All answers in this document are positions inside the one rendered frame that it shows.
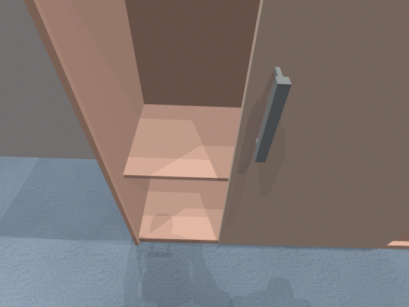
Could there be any handle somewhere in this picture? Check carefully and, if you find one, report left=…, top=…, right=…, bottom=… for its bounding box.
left=254, top=67, right=291, bottom=162

